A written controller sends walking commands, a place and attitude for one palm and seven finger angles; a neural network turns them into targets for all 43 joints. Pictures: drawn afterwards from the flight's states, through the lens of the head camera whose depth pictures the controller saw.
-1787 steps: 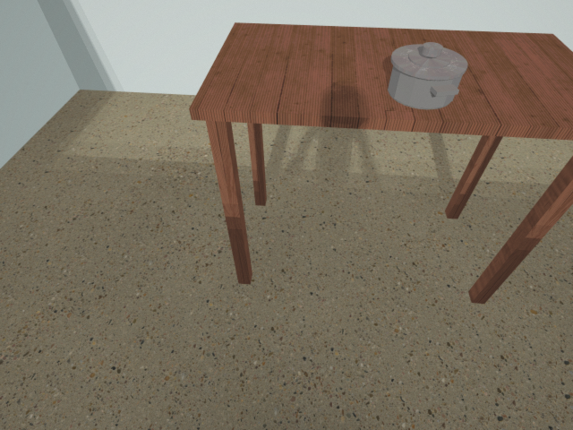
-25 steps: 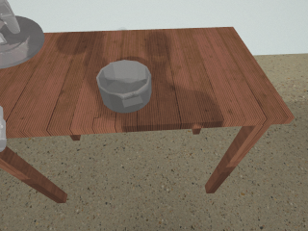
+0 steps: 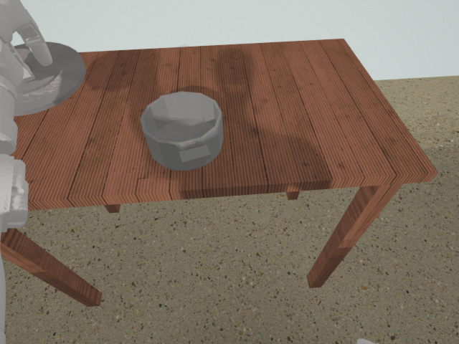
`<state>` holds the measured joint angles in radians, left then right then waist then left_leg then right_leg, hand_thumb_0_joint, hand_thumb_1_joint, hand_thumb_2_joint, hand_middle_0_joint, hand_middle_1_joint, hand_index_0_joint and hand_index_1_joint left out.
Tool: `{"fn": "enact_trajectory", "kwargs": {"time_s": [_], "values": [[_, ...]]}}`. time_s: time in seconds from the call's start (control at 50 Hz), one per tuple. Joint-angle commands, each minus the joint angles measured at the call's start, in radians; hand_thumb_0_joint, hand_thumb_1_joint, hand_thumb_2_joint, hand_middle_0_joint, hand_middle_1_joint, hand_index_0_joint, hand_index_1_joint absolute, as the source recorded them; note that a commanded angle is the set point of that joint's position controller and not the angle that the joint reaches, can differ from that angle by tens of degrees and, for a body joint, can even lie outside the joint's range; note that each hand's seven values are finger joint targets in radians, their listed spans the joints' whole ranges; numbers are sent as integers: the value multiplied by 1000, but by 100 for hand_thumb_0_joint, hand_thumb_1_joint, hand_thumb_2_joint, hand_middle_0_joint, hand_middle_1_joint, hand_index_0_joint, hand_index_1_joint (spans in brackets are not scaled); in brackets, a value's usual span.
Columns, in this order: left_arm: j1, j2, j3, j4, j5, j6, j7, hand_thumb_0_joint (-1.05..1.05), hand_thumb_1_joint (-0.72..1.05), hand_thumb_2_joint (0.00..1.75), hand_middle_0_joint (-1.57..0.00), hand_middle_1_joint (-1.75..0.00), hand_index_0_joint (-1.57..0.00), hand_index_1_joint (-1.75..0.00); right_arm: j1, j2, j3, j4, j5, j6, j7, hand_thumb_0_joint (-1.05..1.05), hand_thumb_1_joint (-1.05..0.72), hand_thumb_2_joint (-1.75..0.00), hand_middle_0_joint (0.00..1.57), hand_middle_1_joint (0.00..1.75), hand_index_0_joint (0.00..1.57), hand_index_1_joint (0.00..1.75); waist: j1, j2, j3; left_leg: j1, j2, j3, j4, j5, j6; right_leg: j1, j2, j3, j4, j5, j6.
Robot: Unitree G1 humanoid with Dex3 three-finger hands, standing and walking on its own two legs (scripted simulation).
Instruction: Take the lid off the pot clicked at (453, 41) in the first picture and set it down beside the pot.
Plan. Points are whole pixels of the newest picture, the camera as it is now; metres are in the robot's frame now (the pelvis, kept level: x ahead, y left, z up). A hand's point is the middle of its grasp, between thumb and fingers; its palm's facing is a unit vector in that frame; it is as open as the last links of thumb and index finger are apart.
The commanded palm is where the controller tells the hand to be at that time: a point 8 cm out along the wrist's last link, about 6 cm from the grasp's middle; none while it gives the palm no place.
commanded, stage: lower the lid onto the table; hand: left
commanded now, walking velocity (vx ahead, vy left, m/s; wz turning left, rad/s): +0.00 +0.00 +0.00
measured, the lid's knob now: (19, 61) +0.50 +0.30 +0.25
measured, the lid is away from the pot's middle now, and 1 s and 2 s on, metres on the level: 0.23 0.23 0.22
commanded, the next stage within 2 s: none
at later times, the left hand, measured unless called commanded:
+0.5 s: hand (28, 88) +0.46 +0.29 +0.23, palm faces -0.27 -0.14 -0.95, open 6.7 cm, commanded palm +0.45 +0.30 +0.30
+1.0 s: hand (42, 105) +0.47 +0.29 +0.19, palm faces -0.35 -0.15 -0.93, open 6.7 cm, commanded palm +0.46 +0.30 +0.26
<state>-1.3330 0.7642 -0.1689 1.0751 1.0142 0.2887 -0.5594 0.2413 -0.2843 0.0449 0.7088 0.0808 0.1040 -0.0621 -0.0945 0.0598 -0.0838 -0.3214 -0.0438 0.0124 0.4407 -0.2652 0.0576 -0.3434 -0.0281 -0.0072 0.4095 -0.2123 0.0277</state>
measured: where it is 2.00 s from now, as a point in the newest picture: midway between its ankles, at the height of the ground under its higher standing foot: outside the picture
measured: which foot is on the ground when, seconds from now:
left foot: down 0.00-1.00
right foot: down 0.00-1.00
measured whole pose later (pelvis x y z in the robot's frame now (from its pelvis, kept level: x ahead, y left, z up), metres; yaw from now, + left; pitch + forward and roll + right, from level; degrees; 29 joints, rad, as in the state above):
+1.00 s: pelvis +0.00 +0.00 +0.00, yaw +0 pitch +9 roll -1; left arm -1.22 0.75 -0.14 1.13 0.99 0.17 -0.51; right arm 0.26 -0.28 0.03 0.71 0.08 0.12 -0.08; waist -0.12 0.04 -0.08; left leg -0.36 -0.04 0.02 0.49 -0.29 0.06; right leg -0.37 -0.02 0.00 0.43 -0.22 0.03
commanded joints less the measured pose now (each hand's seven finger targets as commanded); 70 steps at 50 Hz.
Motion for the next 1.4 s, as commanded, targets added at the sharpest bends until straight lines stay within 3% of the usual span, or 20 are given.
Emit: {"fn": "enact_trajectory", "kwargs": {"time_s": [0.0,0.04,0.08,0.14,0.18,0.24,0.26,0.38,0.44,0.48,0.54,0.6,0.64,0.78,0.84,0.92,1.04,1.08,1.1,1.38], "values": [[-607,308,82,-289,38,-11,73,0,74,95,-72,-110,-84,-111,-20,-150,-49,-116,-10,-35,-12,0,-90,-90,20,30,20,30,13,63,-462,256,21,-36,27,633,-1,163,43,-18,19,337,-67],[-538,249,41,-260,18,-7,67,0,74,95,-72,-110,-84,-111,-14,-156,-51,-120,-6,-37,-10,0,-90,-90,20,30,20,30,4,50,-414,258,27,-34,34,649,-4,135,43,-22,10,342,-67],[-533,335,109,-250,33,-17,74,0,74,95,-72,-110,-84,-111,-18,-158,-48,-114,-7,-30,-11,0,-90,-90,20,30,20,30,17,12,-418,211,20,-26,19,554,1,169,42,-19,18,320,-65],[-508,215,16,-233,7,-15,69,0,74,95,-72,-110,-84,-111,-18,-158,-52,-119,-3,-30,-12,0,-90,-90,20,30,20,30,-2,34,-364,227,25,-26,22,558,-1,119,42,-26,6,305,-69],[-542,315,86,-205,29,-25,78,0,74,95,-72,-110,-84,-111,-18,-160,-47,-105,-5,-24,-19,0,-90,-90,20,30,20,30,1,-8,-361,180,17,-24,8,470,2,143,44,-25,11,284,-68],[-592,281,52,-309,9,-38,83,0,74,95,-72,-110,-84,-111,-21,-159,-52,-121,-5,-36,-21,0,-90,-90,20,30,20,30,3,91,-442,253,24,-31,25,571,-1,146,40,-16,18,321,-73],[-612,334,108,-359,22,-43,91,0,74,95,-72,-110,-84,-111,-10,-151,-57,-118,-11,-41,-19,0,-90,-90,20,30,20,30,11,92,-507,286,26,-40,36,625,-2,165,44,-11,27,340,-67],[-450,279,75,-201,13,-45,81,0,74,95,-72,-110,-84,-111,-13,-159,-49,-108,-2,-26,-16,0,-90,-90,20,30,20,30,1,-3,-355,180,22,-26,23,513,-1,136,46,-28,18,304,-65],[-500,258,51,-291,-6,-53,85,0,74,95,-72,-110,-84,-111,-28,-160,-54,-123,-4,-28,-19,0,-90,-90,20,30,20,30,1,63,-404,232,23,-28,31,551,3,132,43,-21,17,314,-71],[-516,350,125,-255,19,-61,93,0,74,95,-72,-110,-84,-111,-13,-156,-52,-112,-9,-27,-26,0,-90,-90,20,30,20,30,5,43,-421,207,15,-28,30,515,6,159,48,-18,22,312,-68],[-488,263,54,-252,-2,-71,90,0,74,95,-72,-110,-84,-111,-15,-156,-55,-120,-4,-32,-25,0,-90,-90,20,30,20,30,-4,75,-401,225,22,-30,34,548,1,130,47,-22,18,312,-71],[-504,275,68,-232,6,-78,92,0,74,95,-72,-110,-84,-111,-1,-153,-55,-104,-5,-25,-25,0,-90,-90,20,30,20,30,-10,44,-393,214,22,-33,24,499,1,123,50,-23,15,283,-66],[-507,238,40,-302,-10,-84,95,0,74,95,-72,-110,-84,-111,-7,-156,-60,-119,-7,-33,-24,0,-90,-90,20,30,20,30,-9,117,-436,274,28,-37,45,611,-3,106,50,-23,23,322,-72],[-489,291,88,-190,4,-102,103,0,74,95,-72,-110,-84,-111,11,-158,-57,-96,-8,-18,-28,0,-90,-90,20,30,20,30,-13,26,-391,194,20,-35,31,494,0,121,54,-27,24,289,-68],[-485,247,53,-213,-6,-111,105,0,74,95,-72,-110,-84,-111,13,-158,-60,-107,-8,-23,-30,0,-90,-90,20,30,20,30,-17,86,-413,243,27,-41,48,588,-5,92,55,-29,28,309,-72],[-486,324,108,-174,8,-127,111,0,74,95,-72,-110,-84,-111,22,-160,-58,-99,-7,-13,-33,0,-90,-90,20,30,20,30,-10,43,-409,178,18,-28,33,492,2,134,53,-23,29,305,-68],[-477,264,57,-143,-2,-137,115,0,74,95,-72,-110,-84,-111,35,-165,-62,-100,-3,-5,-37,0,-90,-90,20,30,20,30,-29,71,-385,195,26,-30,42,508,-2,80,57,-30,26,287,-71],[-526,346,128,-225,9,-150,126,0,74,95,-72,-110,-84,-111,40,-162,-67,-102,-10,-10,-36,0,-90,-90,20,30,20,30,-14,105,-484,241,27,-41,58,580,-3,112,56,-19,40,323,-67],[-517,307,98,-221,9,-152,124,0,74,95,-72,-110,-84,-111,42,-156,-68,-106,-11,-14,-37,0,-90,-90,20,30,20,30,-20,111,-494,259,27,-44,63,606,-4,105,58,-21,39,326,-65],[-346,332,145,-208,-15,-173,124,0,74,95,-72,-110,-84,-111,32,-161,-68,-117,-6,10,-28,0,-90,-90,20,30,20,30,-8,57,-427,198,29,-34,77,600,3,111,58,-25,50,342,-62]]}}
